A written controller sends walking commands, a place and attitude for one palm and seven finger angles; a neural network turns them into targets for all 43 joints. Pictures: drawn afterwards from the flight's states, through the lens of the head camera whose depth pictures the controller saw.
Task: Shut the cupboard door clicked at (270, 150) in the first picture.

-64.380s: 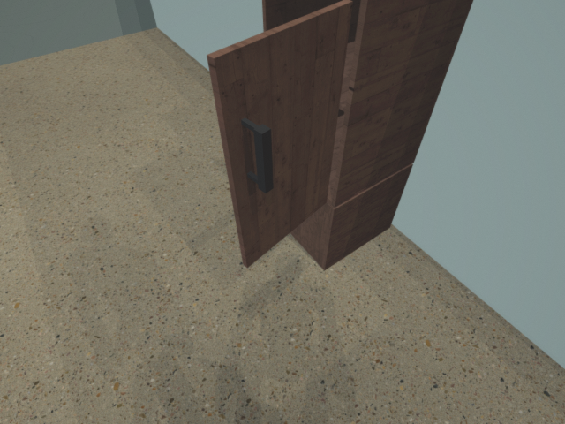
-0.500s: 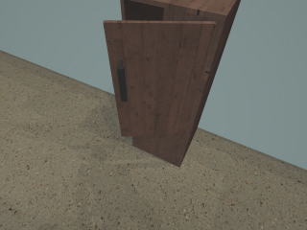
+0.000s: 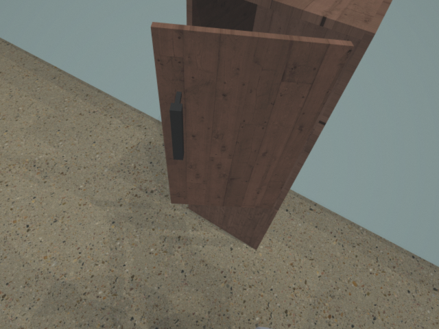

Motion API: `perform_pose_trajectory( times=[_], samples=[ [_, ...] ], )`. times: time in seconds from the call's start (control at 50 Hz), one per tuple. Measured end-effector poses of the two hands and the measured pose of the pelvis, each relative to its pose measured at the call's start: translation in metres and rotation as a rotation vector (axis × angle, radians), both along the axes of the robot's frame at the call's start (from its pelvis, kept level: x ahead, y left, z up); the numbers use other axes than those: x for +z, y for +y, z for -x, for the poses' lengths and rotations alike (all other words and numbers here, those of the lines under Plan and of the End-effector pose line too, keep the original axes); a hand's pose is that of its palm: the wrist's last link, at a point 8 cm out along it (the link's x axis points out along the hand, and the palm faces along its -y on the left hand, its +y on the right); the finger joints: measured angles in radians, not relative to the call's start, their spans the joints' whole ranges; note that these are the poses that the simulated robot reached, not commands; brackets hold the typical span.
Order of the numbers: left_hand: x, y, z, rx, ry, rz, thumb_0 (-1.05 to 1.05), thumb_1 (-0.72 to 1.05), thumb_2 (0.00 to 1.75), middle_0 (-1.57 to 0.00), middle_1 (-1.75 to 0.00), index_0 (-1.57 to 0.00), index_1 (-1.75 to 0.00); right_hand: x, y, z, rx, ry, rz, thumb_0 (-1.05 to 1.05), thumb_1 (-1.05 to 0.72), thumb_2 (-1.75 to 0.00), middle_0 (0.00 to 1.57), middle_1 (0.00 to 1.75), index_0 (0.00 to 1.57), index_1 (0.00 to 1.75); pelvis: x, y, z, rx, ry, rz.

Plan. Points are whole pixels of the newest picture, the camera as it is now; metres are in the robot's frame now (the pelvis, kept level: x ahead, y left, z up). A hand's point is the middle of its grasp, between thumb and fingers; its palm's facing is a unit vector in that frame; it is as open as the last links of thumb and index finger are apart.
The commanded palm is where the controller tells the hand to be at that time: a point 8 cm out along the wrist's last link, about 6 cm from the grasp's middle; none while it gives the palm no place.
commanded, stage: shuffle to correct the standing spot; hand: left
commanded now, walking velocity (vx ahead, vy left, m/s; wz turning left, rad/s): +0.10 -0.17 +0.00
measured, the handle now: (178, 127) +0.50 +0.13 +0.05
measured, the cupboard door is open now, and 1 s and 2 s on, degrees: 31 31 31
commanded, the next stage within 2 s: come to a stop and stand still in 0.12 s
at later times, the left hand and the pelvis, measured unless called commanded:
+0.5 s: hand (162, 326) +0.15 +0.12 -0.18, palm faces +0.08 -0.98 -0.18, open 7.2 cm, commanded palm none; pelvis +0.10 -0.06 +0.00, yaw +2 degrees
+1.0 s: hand out of the picture +0.10 +0.14 -0.17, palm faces +0.03 -0.98 -0.20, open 7.4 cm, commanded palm none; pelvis +0.07 -0.04 +0.01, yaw +0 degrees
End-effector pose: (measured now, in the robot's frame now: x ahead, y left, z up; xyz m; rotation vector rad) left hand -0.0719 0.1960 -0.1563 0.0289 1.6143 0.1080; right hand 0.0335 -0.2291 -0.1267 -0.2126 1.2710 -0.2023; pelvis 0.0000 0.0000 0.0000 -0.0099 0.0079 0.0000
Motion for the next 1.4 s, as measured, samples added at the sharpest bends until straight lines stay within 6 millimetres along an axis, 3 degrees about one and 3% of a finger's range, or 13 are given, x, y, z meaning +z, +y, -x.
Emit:
perform_pose_trajectory(
  times=[0.1,0.22,0.3,0.42,0.52,0.6,0.7,0.8,0.98,1.26,1.4],
  samples=[
    [0.010,0.007,-0.088,-0.016,-0.180,-0.056,0.01,0.92,0.90,-0.20,-0.30,-0.20,-0.30,0.002,-0.011,-0.003,-0.013,0.076,-0.023,0.01,-0.93,-0.90,0.20,0.30,0.20,0.30,0.009,-0.014,-0.024,0.011,0.007,0.009],
    [0.016,0.008,-0.169,-0.063,-0.307,-0.150,0.02,0.94,0.90,-0.20,-0.30,-0.19,-0.30,-0.019,-0.042,-0.010,-0.059,0.152,-0.066,0.01,-0.92,-0.90,0.20,0.30,0.20,0.30,-0.003,-0.048,-0.060,0.022,-0.002,-0.004],
    [0.018,-0.006,-0.197,-0.052,-0.355,-0.180,0.01,0.93,0.90,-0.20,-0.30,-0.19,-0.30,-0.027,-0.066,-0.030,-0.050,0.196,-0.056,0.01,-0.91,-0.90,0.20,0.30,0.20,0.30,-0.008,-0.063,-0.078,0.038,-0.007,0.018],
    [0.014,-0.034,-0.211,-0.046,-0.331,-0.129,0.01,0.92,0.90,-0.20,-0.30,-0.20,-0.30,-0.015,-0.078,-0.084,-0.021,0.120,-0.029,0.01,-0.91,-0.90,0.19,0.30,0.19,0.30,-0.001,-0.066,-0.096,0.036,-0.004,0.017],
    [0.003,-0.028,-0.211,-0.008,-0.312,-0.111,0.01,0.94,0.90,-0.20,-0.30,-0.20,-0.30,-0.010,-0.065,-0.122,0.021,0.051,-0.015,0.01,-0.91,-0.90,0.19,0.30,0.19,0.30,-0.004,-0.057,-0.100,0.039,-0.008,0.029],
    [-0.006,-0.015,-0.205,0.006,-0.276,-0.093,0.01,0.93,0.90,-0.20,-0.30,-0.20,-0.30,-0.002,-0.046,-0.140,0.036,-0.005,-0.010,0.01,-0.92,-0.90,0.19,0.30,0.19,0.30,-0.003,-0.046,-0.102,0.022,-0.018,0.013],
    [0.003,-0.003,-0.198,0.000,-0.247,-0.098,0.01,0.92,0.90,-0.20,-0.30,-0.20,-0.30,0.011,-0.032,-0.148,0.049,-0.043,0.001,0.00,-0.93,-0.90,0.20,0.30,0.20,0.30,0.007,-0.036,-0.100,0.018,-0.004,0.023],
    [0.009,0.004,-0.187,-0.008,-0.232,-0.103,0.01,0.91,0.90,-0.20,-0.30,-0.20,-0.30,0.015,-0.025,-0.143,0.043,-0.055,-0.009,0.00,-0.93,-0.90,0.20,0.30,0.20,0.30,0.012,-0.031,-0.095,0.013,0.005,0.023],
    [0.015,-0.005,-0.168,-0.044,-0.241,-0.118,0.01,0.91,0.90,-0.20,-0.30,-0.20,-0.30,0.003,-0.036,-0.093,-0.013,-0.008,-0.041,0.00,-0.93,-0.90,0.20,0.30,0.20,0.30,0.010,-0.037,-0.077,0.002,-0.010,-0.008],
    [0.017,-0.048,-0.104,-0.040,-0.164,-0.076,0.01,0.91,0.90,-0.20,-0.30,-0.20,-0.30,-0.007,-0.043,0.017,-0.084,0.196,-0.103,0.01,-0.92,-0.90,0.19,0.30,0.20,0.30,0.012,-0.059,-0.058,0.008,-0.037,-0.013],
    [0.015,-0.070,-0.078,-0.010,-0.116,-0.045,0.01,0.91,0.90,-0.20,-0.30,-0.20,-0.30,-0.006,-0.037,0.044,-0.102,0.264,-0.123,0.01,-0.91,-0.90,0.19,0.30,0.20,0.30,0.012,-0.066,-0.054,0.015,-0.027,-0.011]
  ],
)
